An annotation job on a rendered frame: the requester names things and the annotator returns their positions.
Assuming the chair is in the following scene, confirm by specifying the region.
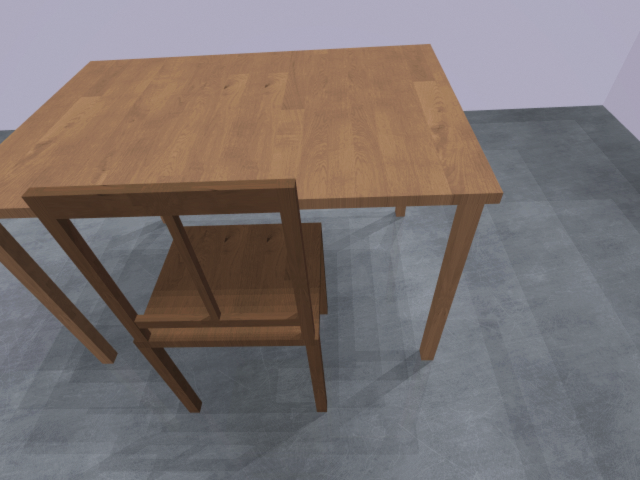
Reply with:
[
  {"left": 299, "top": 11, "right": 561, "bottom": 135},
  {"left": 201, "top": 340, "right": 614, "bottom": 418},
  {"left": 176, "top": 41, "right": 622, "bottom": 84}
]
[{"left": 21, "top": 179, "right": 328, "bottom": 413}]

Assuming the table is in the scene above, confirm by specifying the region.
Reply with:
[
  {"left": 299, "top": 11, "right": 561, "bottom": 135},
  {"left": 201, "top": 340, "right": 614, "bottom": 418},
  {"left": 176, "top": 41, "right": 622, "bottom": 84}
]
[{"left": 0, "top": 44, "right": 503, "bottom": 364}]

